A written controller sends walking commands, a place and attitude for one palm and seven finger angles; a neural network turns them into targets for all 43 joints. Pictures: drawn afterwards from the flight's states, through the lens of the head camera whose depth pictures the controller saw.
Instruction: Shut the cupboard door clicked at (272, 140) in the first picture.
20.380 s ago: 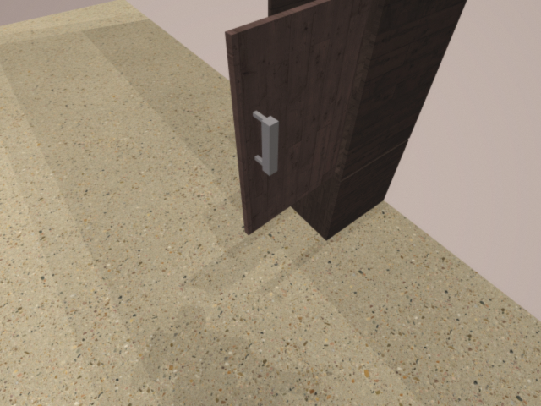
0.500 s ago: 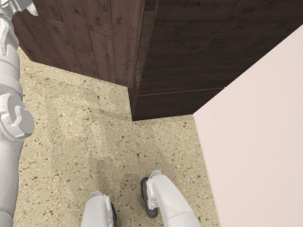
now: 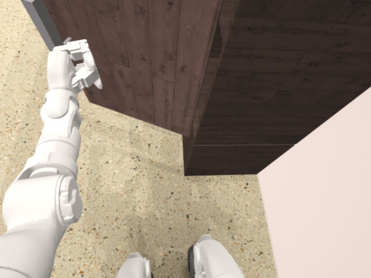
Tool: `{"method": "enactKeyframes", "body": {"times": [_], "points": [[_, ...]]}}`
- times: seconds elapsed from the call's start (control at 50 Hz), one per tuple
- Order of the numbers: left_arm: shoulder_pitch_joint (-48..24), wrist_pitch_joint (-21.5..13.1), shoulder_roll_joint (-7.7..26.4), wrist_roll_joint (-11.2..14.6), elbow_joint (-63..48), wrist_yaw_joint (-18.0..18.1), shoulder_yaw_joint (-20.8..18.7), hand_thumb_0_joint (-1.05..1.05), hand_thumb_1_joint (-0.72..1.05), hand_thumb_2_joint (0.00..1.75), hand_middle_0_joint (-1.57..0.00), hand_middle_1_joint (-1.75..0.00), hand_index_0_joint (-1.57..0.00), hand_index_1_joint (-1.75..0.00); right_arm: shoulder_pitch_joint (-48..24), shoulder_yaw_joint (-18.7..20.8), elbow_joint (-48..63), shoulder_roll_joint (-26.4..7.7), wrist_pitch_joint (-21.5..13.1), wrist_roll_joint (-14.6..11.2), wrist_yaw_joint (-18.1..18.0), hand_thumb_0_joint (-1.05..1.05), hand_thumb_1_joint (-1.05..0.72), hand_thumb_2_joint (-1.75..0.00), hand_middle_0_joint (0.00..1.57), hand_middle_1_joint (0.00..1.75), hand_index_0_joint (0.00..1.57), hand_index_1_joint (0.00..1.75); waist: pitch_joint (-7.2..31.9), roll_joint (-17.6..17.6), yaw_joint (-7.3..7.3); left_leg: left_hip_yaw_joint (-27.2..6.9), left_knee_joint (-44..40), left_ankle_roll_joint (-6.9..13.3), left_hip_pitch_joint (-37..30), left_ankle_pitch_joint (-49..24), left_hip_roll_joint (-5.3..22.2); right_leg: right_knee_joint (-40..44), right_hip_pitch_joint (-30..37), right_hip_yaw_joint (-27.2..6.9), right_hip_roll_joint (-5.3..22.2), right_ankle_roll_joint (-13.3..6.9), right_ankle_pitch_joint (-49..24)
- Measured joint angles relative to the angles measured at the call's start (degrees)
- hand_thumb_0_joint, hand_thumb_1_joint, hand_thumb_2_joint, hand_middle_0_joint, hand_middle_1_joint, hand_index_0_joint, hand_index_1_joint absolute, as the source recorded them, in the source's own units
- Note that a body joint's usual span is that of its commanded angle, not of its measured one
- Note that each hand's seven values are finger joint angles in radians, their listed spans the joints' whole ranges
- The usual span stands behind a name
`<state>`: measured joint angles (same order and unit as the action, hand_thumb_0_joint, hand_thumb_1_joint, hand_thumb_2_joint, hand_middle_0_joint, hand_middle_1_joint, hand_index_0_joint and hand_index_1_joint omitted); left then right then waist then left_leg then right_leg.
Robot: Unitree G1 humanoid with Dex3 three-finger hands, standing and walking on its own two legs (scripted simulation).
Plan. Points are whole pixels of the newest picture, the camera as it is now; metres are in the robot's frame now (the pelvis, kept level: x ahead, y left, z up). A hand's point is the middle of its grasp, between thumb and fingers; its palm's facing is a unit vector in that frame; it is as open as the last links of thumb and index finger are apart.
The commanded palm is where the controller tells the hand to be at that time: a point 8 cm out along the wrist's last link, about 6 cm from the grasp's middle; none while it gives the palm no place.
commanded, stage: pull the fist back off the door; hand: left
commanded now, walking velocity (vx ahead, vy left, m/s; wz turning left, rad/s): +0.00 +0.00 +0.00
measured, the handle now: (53, 23) +0.67 +0.23 +0.08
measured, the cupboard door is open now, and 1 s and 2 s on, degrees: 68 68 68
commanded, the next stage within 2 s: draw the hand back to the body in 0.06 s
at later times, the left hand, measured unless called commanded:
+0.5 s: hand (67, 90) +0.45 +0.16 +0.12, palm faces +0.04 -1.00 -0.03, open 3.1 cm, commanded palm +0.41 +0.20 +0.13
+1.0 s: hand out of the picture +0.29 +0.22 +0.18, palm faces +0.32 -0.91 -0.25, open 3.5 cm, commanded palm +0.25 +0.26 +0.20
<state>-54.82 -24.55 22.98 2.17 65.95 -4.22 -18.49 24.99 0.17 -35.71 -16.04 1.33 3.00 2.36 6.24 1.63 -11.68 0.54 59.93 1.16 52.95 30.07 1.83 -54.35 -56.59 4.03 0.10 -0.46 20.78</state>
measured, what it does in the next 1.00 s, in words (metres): rises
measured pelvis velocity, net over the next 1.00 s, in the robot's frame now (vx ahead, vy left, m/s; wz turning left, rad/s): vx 0.01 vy -0.01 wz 0.04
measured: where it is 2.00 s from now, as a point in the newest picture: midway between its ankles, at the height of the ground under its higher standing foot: outside the picture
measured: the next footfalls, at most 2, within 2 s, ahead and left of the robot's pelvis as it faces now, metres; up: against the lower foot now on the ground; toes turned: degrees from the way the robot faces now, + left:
none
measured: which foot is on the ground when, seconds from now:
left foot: down 0.00-1.00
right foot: down 0.00-1.00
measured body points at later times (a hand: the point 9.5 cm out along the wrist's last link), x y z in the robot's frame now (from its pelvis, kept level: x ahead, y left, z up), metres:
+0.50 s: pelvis +0.02 -0.01 +0.03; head +0.09 -0.02 +0.48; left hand +0.44 +0.22 +0.12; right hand +0.03 -0.26 -0.09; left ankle -0.03 +0.10 -0.67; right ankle +0.04 -0.12 -0.67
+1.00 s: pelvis +0.01 -0.01 +0.07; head +0.00 -0.03 +0.52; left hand +0.27 +0.27 +0.20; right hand +0.22 -0.22 -0.01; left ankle -0.03 +0.10 -0.67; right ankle +0.04 -0.12 -0.67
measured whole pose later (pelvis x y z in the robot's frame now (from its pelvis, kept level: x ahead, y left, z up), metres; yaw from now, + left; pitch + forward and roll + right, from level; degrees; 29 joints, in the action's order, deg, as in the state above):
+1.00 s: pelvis +0.01 -0.01 +0.07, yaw +2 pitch -2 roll +0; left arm 0.9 -4.7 17.3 4.4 5.8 3.9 -9.3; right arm 9.9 -2.4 -32.8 -12.8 -1.1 -2.0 -5.9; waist 0.8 2.6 2.3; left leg 0.4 28.5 0.5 8.4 18.4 -0.2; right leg -28.5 -13.8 4.1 1.0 -0.8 13.2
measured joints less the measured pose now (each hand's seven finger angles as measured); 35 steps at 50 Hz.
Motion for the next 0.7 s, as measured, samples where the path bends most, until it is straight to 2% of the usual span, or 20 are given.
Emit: {"method": "enactKeyframes", "body": {"times": [0.1, 0.2, 0.26, 0.3, 0.36, 0.44, 0.48, 0.6, 0.7], "points": [[-1.51, 1.03, -1.08, -0.21, 2.77, 0.52, 2.00, 0.02, 0.89, 0.90, -1.30, -1.50, -1.30, -1.50, -3.19, -0.27, -0.02, 0.29, 0.56, -0.42, -0.42, 0.00, -0.91, -0.90, 0.20, 0.30, 0.20, 0.30, -0.08, 0.31, 0.51, -0.45, 0.23, 0.10, -0.62, 0.10, -0.59, -0.53, 0.77, 0.40, 0.61, 0.07, 0.54], [-3.89, 1.11, -0.25, 0.15, 4.82, 1.16, 0.94, 0.02, 0.89, 0.90, -1.30, -1.50, -1.30, -1.50, -4.81, -1.18, 0.51, 1.07, 0.20, -0.40, -0.95, 0.00, -0.90, -0.90, 0.20, 0.30, 0.20, 0.30, -0.27, 0.37, 0.14, -0.23, 0.40, 0.10, 0.00, -0.07, -0.84, -1.22, -0.13, 0.16, 0.87, 0.03, 0.61], [-2.81, 0.44, -0.06, 0.14, 2.33, 0.34, -0.40, 0.02, 0.89, 0.90, -1.30, -1.50, -1.30, -1.50, -4.48, -1.29, 0.90, 1.58, 0.44, -0.45, -0.88, 0.00, -0.90, -0.90, 0.20, 0.30, 0.20, 0.30, -0.25, 0.46, 0.43, 0.29, 0.27, 0.00, 0.03, -0.06, -0.65, -1.37, -0.56, -0.35, 0.64, -0.07, 0.56], [0.47, 0.42, -0.24, 0.70, -1.12, -0.69, -1.36, 0.02, 0.89, 0.90, -1.30, -1.50, -1.30, -1.50, -3.67, -1.18, 1.28, 1.80, 1.08, -0.83, -0.88, 0.00, -0.90, -0.90, 0.20, 0.30, 0.20, 0.30, 0.01, 0.71, 1.06, 1.00, -0.75, -0.02, -1.19, -0.14, -0.36, -0.70, 0.18, -1.04, 0.26, -0.08, 0.34], [7.90, 2.18, -1.20, 2.38, -7.32, -2.49, -1.43, 0.02, 0.90, 0.90, -1.30, -1.50, -1.30, -1.50, -1.71, -0.87, 1.98, 1.95, 2.10, -1.91, -0.95, 0.00, -0.90, -0.90, 0.20, 0.30, 0.20, 0.30, 0.52, 1.42, 2.55, 1.91, -3.64, -0.05, -4.82, -0.66, -0.01, 1.68, 3.23, -1.91, -0.28, -0.03, -0.24], [18.67, 5.63, -3.48, 5.62, -16.63, -3.98, -0.45, 0.02, 0.90, 0.90, -1.29, -1.50, -1.30, -1.50, 0.36, -0.73, 2.39, 2.10, 2.74, -3.51, -1.52, 0.01, -0.90, -0.90, 0.20, 0.30, 0.20, 0.30, 0.78, 1.81, 4.71, 2.27, -8.67, -0.21, -11.65, -2.02, 0.17, 6.15, 9.77, -2.25, -0.70, -0.18, -1.32], [22.97, 6.31, -4.59, 7.04, -21.13, -4.21, 0.54, 0.02, 0.90, 0.90, -1.30, -1.50, -1.30, -1.50, 0.64, -0.73, 2.24, 2.16, 2.40, -4.05, -2.00, 0.01, -0.90, -0.90, 0.20, 0.30, 0.20, 0.30, 0.67, 1.60, 5.69, 1.95, -10.83, -0.35, -15.01, -2.74, 0.15, 8.23, 13.28, -1.92, -0.73, -0.29, -1.79], [29.57, 7.37, -5.41, 8.38, -28.71, -5.59, 4.64, 0.02, 0.90, 0.90, -1.30, -1.50, -1.30, -1.50, -2.58, -0.47, 1.50, 1.20, 0.57, -4.96, -3.44, 0.01, -0.90, -0.90, 0.20, 0.30, 0.20, 0.30, -0.11, 0.67, 7.69, 0.39, -14.31, -0.69, -21.86, -4.27, -0.30, 11.86, 20.95, -0.41, -0.27, -0.56, -2.67], [34.42, 11.02, -5.88, 10.04, -33.20, -7.99, 6.63, 0.02, 0.89, 0.90, -1.27, -1.47, -1.28, -1.47, -7.08, -0.17, 2.52, -0.14, -0.88, -5.74, -4.69, 0.01, -0.90, -0.90, 0.20, 0.30, 0.20, 0.30, -0.91, 0.92, 9.00, 0.39, -16.60, -0.54, -26.09, -5.43, -0.90, 13.58, 25.04, -0.43, 0.25, -0.44, -3.40]]}}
